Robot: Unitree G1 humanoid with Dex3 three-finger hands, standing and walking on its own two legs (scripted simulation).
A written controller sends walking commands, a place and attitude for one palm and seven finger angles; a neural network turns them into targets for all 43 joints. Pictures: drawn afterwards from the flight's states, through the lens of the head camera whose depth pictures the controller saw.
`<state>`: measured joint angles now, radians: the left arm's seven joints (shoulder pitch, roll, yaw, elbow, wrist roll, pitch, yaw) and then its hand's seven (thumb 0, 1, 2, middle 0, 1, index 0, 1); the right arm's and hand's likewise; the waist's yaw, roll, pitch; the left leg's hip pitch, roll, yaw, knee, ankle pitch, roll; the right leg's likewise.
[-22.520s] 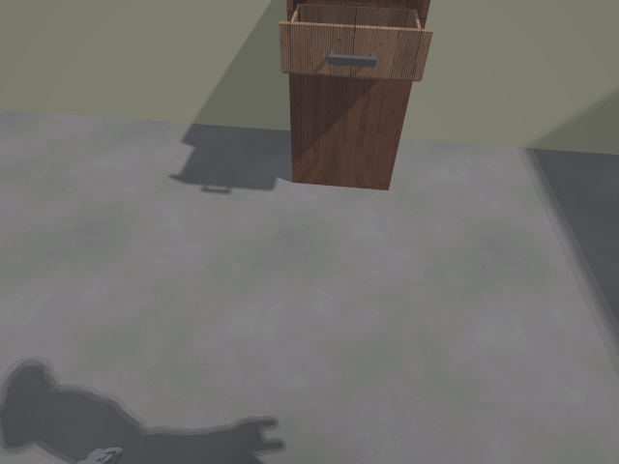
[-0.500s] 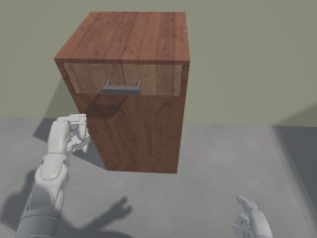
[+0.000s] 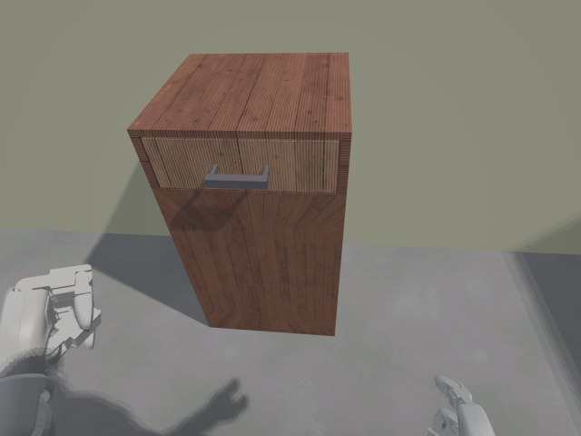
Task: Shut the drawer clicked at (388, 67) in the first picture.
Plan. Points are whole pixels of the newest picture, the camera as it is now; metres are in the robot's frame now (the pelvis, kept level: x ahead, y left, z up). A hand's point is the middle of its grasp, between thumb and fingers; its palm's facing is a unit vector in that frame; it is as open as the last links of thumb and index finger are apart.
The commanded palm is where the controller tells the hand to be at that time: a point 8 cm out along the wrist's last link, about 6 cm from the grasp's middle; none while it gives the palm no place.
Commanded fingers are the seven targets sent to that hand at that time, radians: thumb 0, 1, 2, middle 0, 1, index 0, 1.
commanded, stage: draw the hand back to the body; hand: left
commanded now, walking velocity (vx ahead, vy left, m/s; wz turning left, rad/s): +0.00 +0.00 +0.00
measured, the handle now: (238, 175) +0.63 +0.19 +0.00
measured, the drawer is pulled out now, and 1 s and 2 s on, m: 0.00 0.00 0.00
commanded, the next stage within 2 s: step back with the hand held close in 0.22 s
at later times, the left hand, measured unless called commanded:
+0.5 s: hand (74, 312) +0.19 +0.25 +0.17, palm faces +0.38 -0.81 -0.45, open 3.3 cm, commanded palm +0.13 +0.28 +0.17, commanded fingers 0.00 0.90 0.90 -1.40 -1.60 -1.40 -1.60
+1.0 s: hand (30, 381) +0.12 +0.26 +0.15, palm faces +0.34 -0.80 -0.49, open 3.2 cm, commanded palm +0.06 +0.30 +0.17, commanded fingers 0.00 0.90 0.90 -1.40 -1.60 -1.40 -1.60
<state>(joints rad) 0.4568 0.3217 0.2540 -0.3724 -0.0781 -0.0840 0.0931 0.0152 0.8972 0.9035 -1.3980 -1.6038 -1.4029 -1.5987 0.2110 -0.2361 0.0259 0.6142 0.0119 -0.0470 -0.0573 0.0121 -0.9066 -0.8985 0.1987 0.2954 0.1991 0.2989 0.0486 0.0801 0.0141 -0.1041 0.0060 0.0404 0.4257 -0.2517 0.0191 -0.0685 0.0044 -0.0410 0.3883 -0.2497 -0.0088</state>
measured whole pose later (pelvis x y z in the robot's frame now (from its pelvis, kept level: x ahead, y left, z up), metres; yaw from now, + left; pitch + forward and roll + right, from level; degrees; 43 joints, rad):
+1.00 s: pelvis -0.07 +0.02 -0.01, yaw +0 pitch +1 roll -1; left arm 0.63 0.38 0.37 -0.57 -0.04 -0.23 0.12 0.01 0.89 0.90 -1.40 -1.60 -1.40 -1.60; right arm 0.18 -0.21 0.00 0.53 0.01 -0.02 -0.07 0.01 -0.91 -0.90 0.20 0.30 0.20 0.30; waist 0.01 0.04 0.04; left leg -0.37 -0.01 0.05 0.56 -0.20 0.06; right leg -0.33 -0.01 -0.04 0.51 -0.19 0.02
